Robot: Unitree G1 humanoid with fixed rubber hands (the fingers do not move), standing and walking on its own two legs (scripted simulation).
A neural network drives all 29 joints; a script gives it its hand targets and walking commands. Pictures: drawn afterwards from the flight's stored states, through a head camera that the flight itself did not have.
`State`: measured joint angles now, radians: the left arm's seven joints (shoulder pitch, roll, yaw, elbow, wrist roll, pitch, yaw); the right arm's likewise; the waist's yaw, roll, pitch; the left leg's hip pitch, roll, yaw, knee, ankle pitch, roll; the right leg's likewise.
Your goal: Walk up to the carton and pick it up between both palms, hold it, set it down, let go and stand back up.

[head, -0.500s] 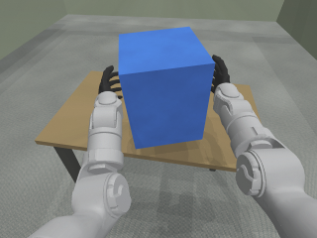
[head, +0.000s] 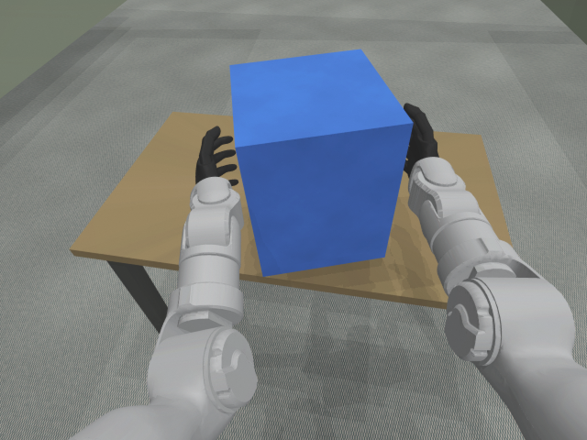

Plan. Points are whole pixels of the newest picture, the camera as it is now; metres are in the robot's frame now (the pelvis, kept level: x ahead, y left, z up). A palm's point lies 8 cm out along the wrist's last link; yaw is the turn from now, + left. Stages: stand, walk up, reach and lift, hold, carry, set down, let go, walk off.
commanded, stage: set down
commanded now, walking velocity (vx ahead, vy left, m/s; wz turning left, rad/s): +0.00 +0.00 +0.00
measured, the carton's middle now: (310, 165) +0.48 +0.05 +0.12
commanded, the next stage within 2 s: none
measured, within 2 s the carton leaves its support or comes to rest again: rests again in 0.74 s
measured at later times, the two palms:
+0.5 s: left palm (221, 202) +0.39 +0.17 +0.11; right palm (412, 174) +0.46 -0.10 +0.12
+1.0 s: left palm (223, 210) +0.39 +0.17 +0.10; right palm (409, 184) +0.46 -0.10 +0.10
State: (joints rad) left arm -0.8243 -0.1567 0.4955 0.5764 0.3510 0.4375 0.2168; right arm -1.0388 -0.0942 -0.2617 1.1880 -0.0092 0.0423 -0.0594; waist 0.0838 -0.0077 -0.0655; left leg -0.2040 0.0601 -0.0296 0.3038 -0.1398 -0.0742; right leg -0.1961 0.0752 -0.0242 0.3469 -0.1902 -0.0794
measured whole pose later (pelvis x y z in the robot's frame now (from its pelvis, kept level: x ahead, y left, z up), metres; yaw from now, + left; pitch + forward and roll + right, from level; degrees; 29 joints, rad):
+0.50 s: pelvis +0.00 +0.00 +0.00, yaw -1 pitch +9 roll +1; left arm -0.77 -0.22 0.52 0.57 0.36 0.33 0.25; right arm -1.03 -0.10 -0.32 1.21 -0.09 -0.04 -0.02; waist 0.12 0.00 -0.11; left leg -0.33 0.07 -0.01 0.30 -0.13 -0.08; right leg -0.33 0.08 -0.03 0.35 -0.17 -0.08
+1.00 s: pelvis +0.00 +0.00 +0.00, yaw -2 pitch +13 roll +1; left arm -0.80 -0.24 0.60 0.65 0.39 0.20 0.23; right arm -1.03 -0.10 -0.44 1.21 -0.24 -0.11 0.03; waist 0.16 0.02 -0.13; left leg -0.41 0.07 0.02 0.28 -0.09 -0.07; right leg -0.43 0.07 -0.03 0.35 -0.15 -0.08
